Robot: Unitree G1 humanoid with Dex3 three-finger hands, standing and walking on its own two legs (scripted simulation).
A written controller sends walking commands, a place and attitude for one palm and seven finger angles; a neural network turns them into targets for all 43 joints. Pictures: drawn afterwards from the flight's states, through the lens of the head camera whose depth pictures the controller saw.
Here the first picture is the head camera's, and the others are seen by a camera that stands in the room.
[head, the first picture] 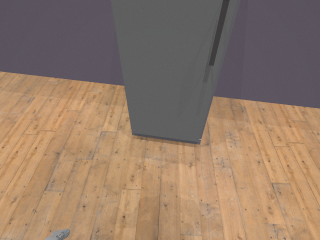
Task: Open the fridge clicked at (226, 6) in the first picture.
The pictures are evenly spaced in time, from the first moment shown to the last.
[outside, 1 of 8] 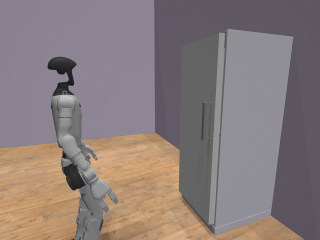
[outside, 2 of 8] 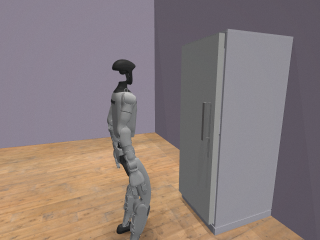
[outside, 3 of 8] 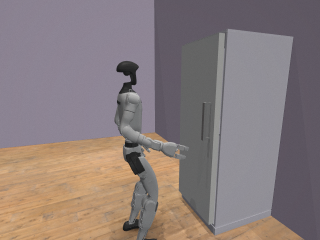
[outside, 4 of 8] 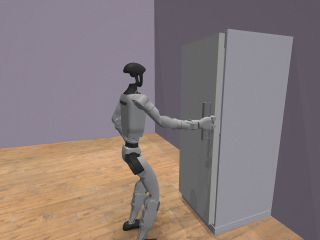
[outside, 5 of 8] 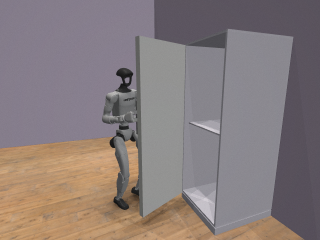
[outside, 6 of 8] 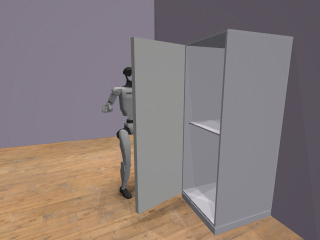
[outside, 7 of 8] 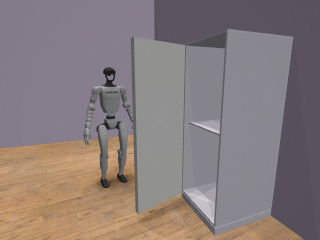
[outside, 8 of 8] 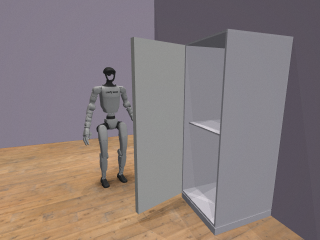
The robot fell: no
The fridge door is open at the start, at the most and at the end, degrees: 0 79 73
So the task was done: yes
